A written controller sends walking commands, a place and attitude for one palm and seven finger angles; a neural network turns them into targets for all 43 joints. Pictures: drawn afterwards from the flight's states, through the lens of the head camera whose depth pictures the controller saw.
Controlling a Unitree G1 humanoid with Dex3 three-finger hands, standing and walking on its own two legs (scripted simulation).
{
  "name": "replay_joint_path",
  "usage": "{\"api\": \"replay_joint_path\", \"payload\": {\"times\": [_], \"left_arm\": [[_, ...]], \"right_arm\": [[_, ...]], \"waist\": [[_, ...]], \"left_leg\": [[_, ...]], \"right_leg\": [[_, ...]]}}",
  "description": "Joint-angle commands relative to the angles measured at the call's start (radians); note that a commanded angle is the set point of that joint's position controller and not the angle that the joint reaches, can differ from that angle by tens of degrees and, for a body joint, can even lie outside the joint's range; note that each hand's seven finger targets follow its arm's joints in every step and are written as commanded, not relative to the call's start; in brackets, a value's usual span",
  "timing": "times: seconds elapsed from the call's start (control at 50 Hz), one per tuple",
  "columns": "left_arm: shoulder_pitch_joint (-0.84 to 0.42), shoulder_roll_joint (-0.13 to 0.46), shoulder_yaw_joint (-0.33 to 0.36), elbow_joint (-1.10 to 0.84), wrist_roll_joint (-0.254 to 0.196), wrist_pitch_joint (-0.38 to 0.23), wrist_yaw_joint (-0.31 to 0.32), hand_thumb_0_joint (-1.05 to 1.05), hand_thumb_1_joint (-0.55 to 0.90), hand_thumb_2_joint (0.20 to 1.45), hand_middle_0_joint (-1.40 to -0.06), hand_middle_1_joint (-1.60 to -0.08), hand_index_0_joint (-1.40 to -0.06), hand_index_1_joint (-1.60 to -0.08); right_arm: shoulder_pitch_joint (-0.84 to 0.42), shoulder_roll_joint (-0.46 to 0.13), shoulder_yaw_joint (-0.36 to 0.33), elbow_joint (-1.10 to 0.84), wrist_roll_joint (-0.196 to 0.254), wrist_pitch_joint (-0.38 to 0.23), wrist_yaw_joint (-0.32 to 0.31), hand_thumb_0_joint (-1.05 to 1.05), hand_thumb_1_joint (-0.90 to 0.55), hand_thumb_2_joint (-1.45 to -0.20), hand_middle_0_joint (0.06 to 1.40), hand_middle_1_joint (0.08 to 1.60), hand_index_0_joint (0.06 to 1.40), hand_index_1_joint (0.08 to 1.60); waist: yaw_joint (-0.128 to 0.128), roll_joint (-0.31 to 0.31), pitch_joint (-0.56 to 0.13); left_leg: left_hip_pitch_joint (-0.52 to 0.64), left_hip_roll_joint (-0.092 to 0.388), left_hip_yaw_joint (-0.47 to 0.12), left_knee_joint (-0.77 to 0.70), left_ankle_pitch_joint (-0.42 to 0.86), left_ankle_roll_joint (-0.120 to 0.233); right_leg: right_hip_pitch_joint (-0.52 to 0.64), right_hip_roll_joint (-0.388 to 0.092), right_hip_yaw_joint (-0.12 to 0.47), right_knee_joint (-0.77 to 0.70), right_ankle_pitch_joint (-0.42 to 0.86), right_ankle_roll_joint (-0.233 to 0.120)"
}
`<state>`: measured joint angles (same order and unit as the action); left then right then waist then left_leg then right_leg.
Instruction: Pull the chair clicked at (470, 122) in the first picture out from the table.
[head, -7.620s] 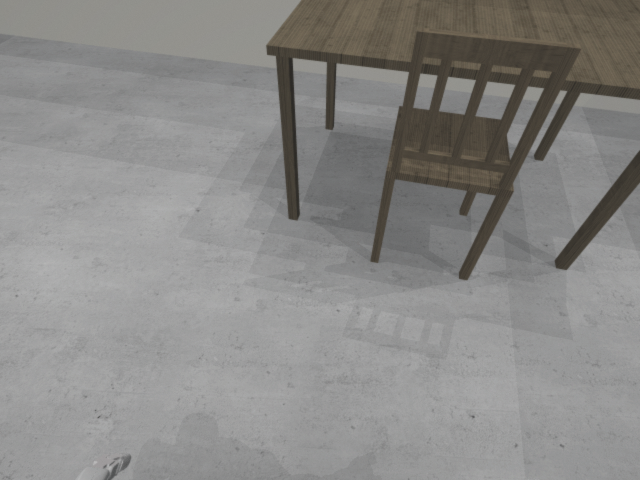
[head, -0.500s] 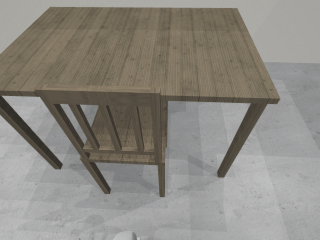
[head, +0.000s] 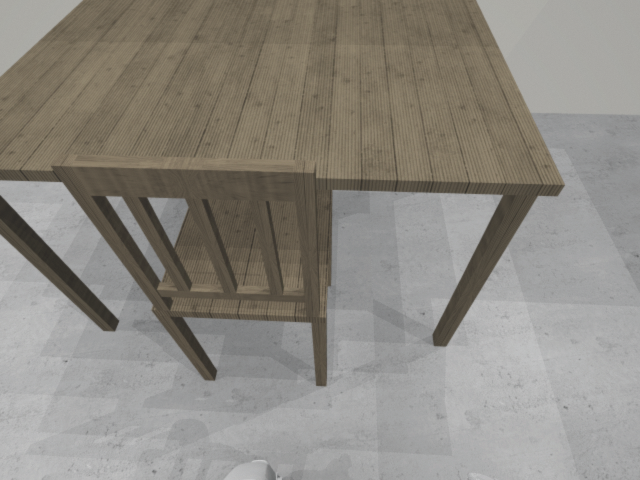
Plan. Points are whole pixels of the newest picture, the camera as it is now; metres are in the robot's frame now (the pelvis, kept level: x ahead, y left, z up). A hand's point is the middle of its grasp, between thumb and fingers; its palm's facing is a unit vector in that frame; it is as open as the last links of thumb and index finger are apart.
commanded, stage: come to a stop and stand still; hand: left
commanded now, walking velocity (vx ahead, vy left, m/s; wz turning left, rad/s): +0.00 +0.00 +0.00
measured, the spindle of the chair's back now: (215, 248) +0.46 +0.23 -0.06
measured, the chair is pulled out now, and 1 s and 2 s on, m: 0.00 0.00 0.00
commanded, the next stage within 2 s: look again from close up in 0.60 s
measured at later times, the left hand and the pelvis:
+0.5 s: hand out of the picture -0.02 +0.15 -0.15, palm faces +0.04 -0.97 -0.22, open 7.3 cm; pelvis -0.04 -0.03 +0.01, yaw +2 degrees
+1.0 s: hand out of the picture -0.01 +0.16 -0.15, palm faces +0.05 -0.98 -0.20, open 7.3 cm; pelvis -0.01 -0.02 +0.02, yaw +3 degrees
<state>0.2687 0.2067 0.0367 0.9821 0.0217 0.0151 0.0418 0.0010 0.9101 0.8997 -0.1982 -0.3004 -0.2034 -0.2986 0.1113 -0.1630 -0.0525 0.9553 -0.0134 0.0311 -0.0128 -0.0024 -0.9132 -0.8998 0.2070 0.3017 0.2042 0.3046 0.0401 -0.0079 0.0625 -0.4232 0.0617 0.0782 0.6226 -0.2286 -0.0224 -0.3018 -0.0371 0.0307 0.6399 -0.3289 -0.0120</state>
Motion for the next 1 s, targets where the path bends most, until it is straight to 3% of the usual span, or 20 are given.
{"api": "replay_joint_path", "payload": {"times": [0.0, 0.02, 0.04, 0.06, 0.08, 0.1, 0.12, 0.14, 0.16, 0.18, 0.22, 0.28, 0.32, 0.4, 0.46, 0.52, 0.64, 0.74, 0.84, 0.98], "left_arm": [[0.025, 0.174, 0.024, -0.103, 0.024, -0.046, 0.012, 0.0, 0.9, 0.9, -0.2, -0.3, -0.2, -0.3], [0.011, 0.17, 0.033, -0.111, 0.017, -0.051, 0.017, 0.0, 0.9, 0.9, -0.2, -0.3, -0.2, -0.3], [-0.019, 0.157, 0.03, -0.118, 0.018, -0.052, 0.022, 0.0, 0.9, 0.9, -0.2, -0.3, -0.2, -0.3], [-0.04, 0.152, 0.028, -0.129, 0.018, -0.048, 0.022, 0.0, 0.9, 0.9, -0.2, -0.3, -0.2, -0.3], [-0.028, 0.141, 0.02, -0.128, 0.012, -0.039, 0.021, 0.0, 0.9, 0.9, -0.2, -0.3, -0.2, -0.3], [-0.021, 0.123, 0.011, -0.121, 0.004, -0.03, 0.018, 0.0, 0.9, 0.9, -0.2, -0.3, -0.2, -0.3], [0.01, 0.092, 0.005, -0.119, -0.002, -0.017, 0.015, 0.0, 0.9, 0.9, -0.2, -0.3, -0.2, -0.3], [0.034, 0.077, 0.001, -0.112, -0.005, -0.006, 0.013, 0.0, 0.9, 0.9, -0.2, -0.3, -0.2, -0.3], [0.037, 0.08, -0.001, -0.105, 0.001, -0.003, 0.012, 0.0, 0.9, 0.9, -0.2, -0.3, -0.2, -0.3], [0.053, 0.091, -0.001, -0.085, 0.001, -0.002, 0.006, 0.0, 0.9, 0.9, -0.2, -0.3, -0.2, -0.3], [0.089, 0.076, -0.007, -0.058, 0.002, -0.011, -0.004, 0.0, 0.9, 0.9, -0.2, -0.3, -0.2, -0.3], [0.057, 0.101, -0.008, -0.063, -0.001, -0.022, -0.008, 0.0, 0.9, 0.9, -0.2, -0.3, -0.2, -0.3], [0.026, 0.117, -0.004, -0.067, -0.004, -0.027, -0.008, 0.0, 0.9, 0.9, -0.2, -0.3, -0.2, -0.3], [0.009, 0.116, -0.005, -0.058, -0.006, -0.029, -0.009, 0.0, 0.9, 0.9, -0.2, -0.3, -0.2, -0.3], [0.034, 0.109, -0.005, -0.04, -0.006, -0.027, -0.01, 0.0, 0.9, 0.9, -0.2, -0.3, -0.2, -0.3], [0.046, 0.109, -0.004, -0.022, -0.007, -0.028, -0.012, 0.0, 0.9, 0.9, -0.2, -0.3, -0.2, -0.3], [0.053, 0.103, -0.005, 0.003, -0.008, -0.032, -0.014, 0.0, 0.9, 0.9, -0.2, -0.3, -0.2, -0.3], [0.066, 0.102, -0.008, 0.028, -0.008, -0.038, -0.014, 0.0, 0.9, 0.9, -0.2, -0.3, -0.2, -0.3], [0.064, 0.106, -0.01, 0.045, -0.006, -0.042, -0.015, 0.0, 0.9, 0.9, -0.2, -0.3, -0.2, -0.3], [0.051, 0.121, -0.016, 0.06, -0.007, -0.055, -0.016, 0.0, 0.9, 0.9, -0.2, -0.3, -0.2, -0.3]], "right_arm": [[0.082, -0.064, -0.022, -0.112, -0.001, -0.006, 0.02, 0.0, -0.9, -0.9, 0.2, 0.3, 0.2, 0.3], [0.07, -0.083, -0.02, -0.129, 0.002, -0.012, 0.017, 0.0, -0.9, -0.9, 0.2, 0.3, 0.2, 0.3], [0.07, -0.098, -0.022, -0.135, 0.005, -0.018, 0.011, 0.0, -0.9, -0.9, 0.2, 0.3, 0.2, 0.3], [0.091, -0.088, -0.017, -0.122, 0.005, -0.02, 0.008, 0.0, -0.9, -0.9, 0.2, 0.3, 0.2, 0.3], [0.136, -0.064, -0.005, -0.099, 0.003, -0.024, 0.007, 0.0, -0.9, -0.9, 0.2, 0.3, 0.2, 0.3], [0.178, -0.072, 0.001, -0.075, 0.001, -0.031, 0.007, 0.0, -0.9, -0.9, 0.2, 0.3, 0.2, 0.3], [0.178, -0.111, 0.0, -0.071, -0.007, -0.038, 0.006, 0.0, -0.9, -0.9, 0.2, 0.3, 0.2, 0.3], [0.163, -0.139, 0.0, -0.077, -0.014, -0.036, 0.006, 0.0, -0.9, -0.9, 0.2, 0.3, 0.2, 0.3], [0.145, -0.153, -0.001, -0.074, -0.017, -0.039, 0.004, 0.0, -0.9, -0.9, 0.2, 0.3, 0.2, 0.3], [0.111, -0.159, 0.001, -0.077, -0.014, -0.038, 0.001, 0.0, -0.9, -0.9, 0.2, 0.3, 0.2, 0.3], [0.095, -0.153, 0.005, -0.078, -0.012, -0.036, -0.001, 0.0, -0.9, -0.9, 0.2, 0.3, 0.2, 0.3], [0.159, -0.118, 0.011, -0.047, -0.013, -0.028, 0.002, 0.0, -0.9, -0.9, 0.2, 0.3, 0.2, 0.3], [0.214, -0.092, 0.017, -0.022, -0.014, -0.027, 0.004, 0.0, -0.9, -0.9, 0.2, 0.3, 0.2, 0.3], [0.261, -0.09, 0.023, 0.013, -0.013, -0.031, 0.003, 0.0, -0.9, -0.9, 0.2, 0.3, 0.2, 0.3], [0.263, -0.086, 0.026, 0.031, -0.014, -0.034, 0.0, 0.0, -0.9, -0.9, 0.2, 0.3, 0.2, 0.3], [0.269, -0.089, 0.028, 0.043, -0.013, -0.036, -0.001, 0.0, -0.9, -0.9, 0.2, 0.3, 0.2, 0.3], [0.273, -0.101, 0.028, 0.071, -0.012, -0.045, -0.005, 0.0, -0.9, -0.9, 0.2, 0.3, 0.2, 0.3], [0.258, -0.114, 0.029, 0.084, -0.009, -0.054, -0.007, 0.0, -0.9, -0.9, 0.2, 0.3, 0.2, 0.3], [0.236, -0.125, 0.028, 0.093, -0.007, -0.056, -0.007, 0.0, -0.9, -0.9, 0.2, 0.3, 0.2, 0.3], [0.187, -0.152, 0.032, 0.098, 0.0, -0.072, -0.009, 0.0, -0.9, -0.9, 0.2, 0.3, 0.2, 0.3]], "waist": [[-0.06, -0.118, -0.16], [-0.05, -0.254, -0.126], [-0.064, -0.266, -0.099], [-0.078, -0.181, -0.073], [-0.086, -0.128, -0.072], [-0.089, -0.044, -0.057], [-0.065, 0.11, -0.024], [-0.046, 0.186, 0.027], [-0.033, 0.263, 0.059], [-0.016, 0.212, 0.067], [-0.001, 0.072, 0.036], [-0.041, -0.018, 0.021], [-0.066, -0.058, -0.003], [-0.075, -0.05, 0.009], [-0.061, -0.013, 0.028], [-0.055, -0.02, 0.041], [-0.052, 0.029, 0.044], [-0.045, 0.032, 0.029], [-0.047, 0.019, 0.031], [-0.041, 0.017, -0.029]], "left_leg": [[-0.028, -0.067, -0.033, 0.33, -0.2, 0.012], [-0.065, -0.046, -0.053, 0.346, -0.212, 0.025], [-0.034, -0.028, -0.067, 0.286, -0.215, 0.033], [0.034, -0.031, -0.039, 0.164, -0.166, 0.035], [0.15, -0.05, -0.015, 0.024, -0.07, 0.032], [0.24, -0.031, -0.044, -0.077, 0.019, 0.041], [0.219, 0.067, -0.175, -0.158, 0.049, 0.085], [0.083, 0.138, -0.289, -0.277, -0.117, 0.133], [-0.021, 0.156, -0.359, -0.355, -0.239, 0.157], [-0.073, 0.147, -0.354, -0.377, -0.335, 0.159], [-0.078, 0.083, -0.259, -0.327, -0.371, 0.12], [0.056, -0.004, -0.14, -0.211, -0.256, 0.066], [0.14, -0.027, -0.098, -0.14, -0.152, 0.052], [0.149, -0.017, -0.105, -0.148, -0.16, 0.048], [0.116, -0.007, -0.126, -0.187, -0.181, 0.052], [0.081, -0.011, -0.132, -0.187, -0.192, 0.05], [0.08, 0.007, -0.165, -0.233, -0.2, 0.055], [0.081, 0.017, -0.181, -0.265, -0.188, 0.058], [0.114, 0.018, -0.178, -0.272, -0.154, 0.055], [0.186, 0.036, -0.172, -0.269, 0.021, 0.06]], "right_leg": [[0.077, -0.18, 0.21, -0.213, 0.426, -0.15], [0.078, -0.199, 0.228, -0.184, 0.502, -0.169], [0.048, -0.207, 0.191, -0.16, 0.528, -0.181], [0.013, -0.177, 0.122, -0.13, 0.492, -0.159], [-0.049, -0.15, 0.106, -0.104, 0.383, -0.122], [-0.11, -0.103, 0.078, -0.084, 0.192, -0.081], [-0.146, -0.022, 0.039, -0.056, -0.021, -0.039], [-0.09, 0.028, -0.019, -0.034, -0.176, -0.017], [-0.03, 0.043, -0.047, 0.003, -0.185, -0.011], [0.018, 0.037, -0.04, -0.001, -0.138, -0.016], [0.072, 0.018, 0.004, -0.111, -0.097, -0.028], [-0.069, -0.053, 0.118, -0.287, -0.296, -0.059], [-0.13, -0.086, 0.151, -0.333, -0.317, -0.072], [-0.153, -0.078, 0.122, -0.341, -0.331, -0.065], [-0.133, -0.061, 0.105, -0.321, -0.307, -0.059], [-0.117, -0.068, 0.111, -0.323, -0.318, -0.06], [-0.095, -0.055, 0.093, -0.304, -0.269, -0.056], [-0.043, -0.053, 0.083, -0.303, -0.211, -0.054], [-0.043, -0.058, 0.082, -0.32, -0.182, -0.052], [0.038, -0.06, 0.063, -0.293, 0.033, -0.042]]}}
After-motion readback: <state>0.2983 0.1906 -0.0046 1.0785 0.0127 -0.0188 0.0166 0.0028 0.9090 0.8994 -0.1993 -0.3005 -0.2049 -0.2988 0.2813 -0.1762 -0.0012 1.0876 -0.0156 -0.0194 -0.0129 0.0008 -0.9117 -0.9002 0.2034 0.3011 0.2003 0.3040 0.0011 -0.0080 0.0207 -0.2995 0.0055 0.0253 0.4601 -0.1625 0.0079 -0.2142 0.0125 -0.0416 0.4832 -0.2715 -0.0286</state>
